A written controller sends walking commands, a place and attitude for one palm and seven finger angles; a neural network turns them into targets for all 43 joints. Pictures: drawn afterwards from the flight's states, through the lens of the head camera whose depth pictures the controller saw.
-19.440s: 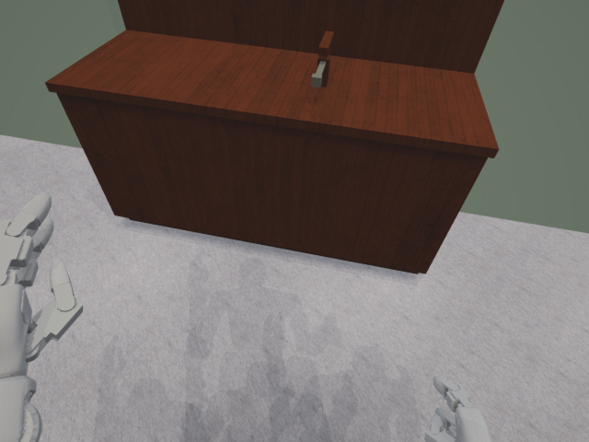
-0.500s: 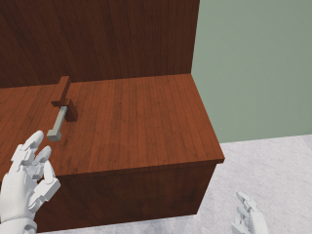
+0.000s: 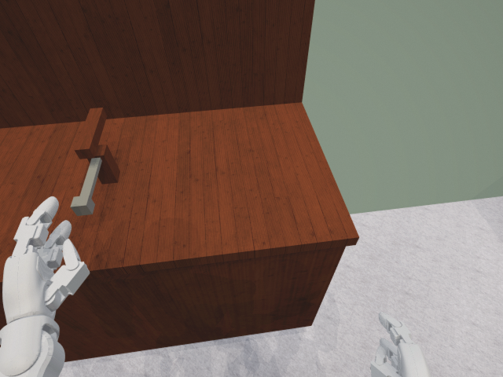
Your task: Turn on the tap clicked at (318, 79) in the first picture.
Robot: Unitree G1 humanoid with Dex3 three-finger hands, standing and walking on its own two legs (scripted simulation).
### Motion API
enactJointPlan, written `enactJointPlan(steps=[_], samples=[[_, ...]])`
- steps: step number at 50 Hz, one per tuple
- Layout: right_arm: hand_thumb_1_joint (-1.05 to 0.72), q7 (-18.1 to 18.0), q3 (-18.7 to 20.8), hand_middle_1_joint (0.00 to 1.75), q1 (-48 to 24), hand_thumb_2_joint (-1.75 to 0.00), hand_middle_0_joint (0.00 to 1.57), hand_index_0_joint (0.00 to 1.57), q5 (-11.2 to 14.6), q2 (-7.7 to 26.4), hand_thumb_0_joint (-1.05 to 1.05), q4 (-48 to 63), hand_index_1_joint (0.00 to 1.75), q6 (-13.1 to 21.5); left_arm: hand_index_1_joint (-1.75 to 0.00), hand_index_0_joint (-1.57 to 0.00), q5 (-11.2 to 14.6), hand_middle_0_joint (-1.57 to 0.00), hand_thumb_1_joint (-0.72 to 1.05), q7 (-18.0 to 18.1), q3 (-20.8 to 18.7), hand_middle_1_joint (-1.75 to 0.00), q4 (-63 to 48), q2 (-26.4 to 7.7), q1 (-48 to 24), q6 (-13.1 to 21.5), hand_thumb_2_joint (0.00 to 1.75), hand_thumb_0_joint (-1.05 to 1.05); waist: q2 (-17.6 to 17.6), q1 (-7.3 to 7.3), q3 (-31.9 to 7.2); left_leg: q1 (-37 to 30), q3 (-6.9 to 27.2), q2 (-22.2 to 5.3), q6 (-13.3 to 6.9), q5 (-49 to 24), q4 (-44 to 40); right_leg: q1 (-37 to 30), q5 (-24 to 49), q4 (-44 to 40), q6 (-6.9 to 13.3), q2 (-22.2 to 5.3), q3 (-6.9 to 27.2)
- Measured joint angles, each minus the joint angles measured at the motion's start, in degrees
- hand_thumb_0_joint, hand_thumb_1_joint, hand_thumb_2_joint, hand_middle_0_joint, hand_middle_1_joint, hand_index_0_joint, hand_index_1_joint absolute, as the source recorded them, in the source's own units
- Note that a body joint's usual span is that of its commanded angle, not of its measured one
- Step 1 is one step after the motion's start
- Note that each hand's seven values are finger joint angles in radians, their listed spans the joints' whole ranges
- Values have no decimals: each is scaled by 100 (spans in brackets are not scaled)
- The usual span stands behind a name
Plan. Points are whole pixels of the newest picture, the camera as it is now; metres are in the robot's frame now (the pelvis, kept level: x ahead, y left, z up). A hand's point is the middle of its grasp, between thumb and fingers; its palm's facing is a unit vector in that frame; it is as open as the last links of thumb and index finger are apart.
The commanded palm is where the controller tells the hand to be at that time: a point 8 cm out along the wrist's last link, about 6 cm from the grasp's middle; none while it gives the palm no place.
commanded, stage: reach beside the lever's end, fingers flat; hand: left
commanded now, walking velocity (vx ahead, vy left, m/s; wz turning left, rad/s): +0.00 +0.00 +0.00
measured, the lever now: (83, 205) +0.38 +0.36 +0.03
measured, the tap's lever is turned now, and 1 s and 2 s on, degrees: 0 0 0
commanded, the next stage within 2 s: push the lever round in 1.66 s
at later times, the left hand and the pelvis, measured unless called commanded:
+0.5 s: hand (65, 244) +0.27 +0.32 +0.07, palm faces +0.51 -0.85 -0.14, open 7.6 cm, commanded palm +0.23 +0.36 +0.07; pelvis +0.01 +0.00 +0.00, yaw -1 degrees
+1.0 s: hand (63, 229) +0.31 +0.36 +0.04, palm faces +0.48 -0.87 -0.13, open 7.7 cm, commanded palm +0.27 +0.40 +0.04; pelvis +0.00 +0.01 -0.02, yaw -1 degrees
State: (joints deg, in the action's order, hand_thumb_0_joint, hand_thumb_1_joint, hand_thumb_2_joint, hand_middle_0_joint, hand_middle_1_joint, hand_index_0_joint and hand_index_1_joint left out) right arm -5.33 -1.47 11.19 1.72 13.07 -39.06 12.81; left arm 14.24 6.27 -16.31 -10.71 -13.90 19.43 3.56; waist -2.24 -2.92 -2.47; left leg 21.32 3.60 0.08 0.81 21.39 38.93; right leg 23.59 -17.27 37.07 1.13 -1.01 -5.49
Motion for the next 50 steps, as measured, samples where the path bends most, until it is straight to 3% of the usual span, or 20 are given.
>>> enactJointPlan(steps=[8,18,25,33,50], samples=[[-90,22,40,30,-3,-90,21,21,-26,62,1,-76,30,-32,-28,-20,-19,-20,90,9,-299,-28,757,-107,-541,254,90,1,1,66,-10,129,-21,-29,17,-17,24,138,33,17,21,30,20],[-90,-29,112,30,-32,-90,21,21,0,152,1,-137,30,-160,-26,-19,63,-19,90,-405,-723,-26,1875,-374,-1170,410,90,1,15,114,-20,287,-43,-67,29,26,85,314,3,81,40,68,41],[-91,-16,186,30,18,-90,21,20,-8,184,1,-162,30,-240,-24,-18,85,-18,90,-668,-1134,-24,2447,-554,-1393,774,90,1,47,137,-55,428,-44,-98,34,114,205,445,-58,165,45,98,42],[-91,-43,209,30,82,-90,21,20,-5,221,1,-208,30,-296,-22,-17,146,-17,90,-1065,-1299,-22,3042,-689,-1741,977,90,1,50,142,-64,660,-29,-67,4,190,379,656,-125,310,17,66,31],[-90,21,177,30,231,-90,21,21,-88,215,1,-162,30,-578,-18,-16,-37,-16,90,-1449,-1782,-18,4366,-1212,-2685,1347,90,1,122,331,-164,1362,-64,-71,-61,375,903,1308,-204,682,-45,70,70]])
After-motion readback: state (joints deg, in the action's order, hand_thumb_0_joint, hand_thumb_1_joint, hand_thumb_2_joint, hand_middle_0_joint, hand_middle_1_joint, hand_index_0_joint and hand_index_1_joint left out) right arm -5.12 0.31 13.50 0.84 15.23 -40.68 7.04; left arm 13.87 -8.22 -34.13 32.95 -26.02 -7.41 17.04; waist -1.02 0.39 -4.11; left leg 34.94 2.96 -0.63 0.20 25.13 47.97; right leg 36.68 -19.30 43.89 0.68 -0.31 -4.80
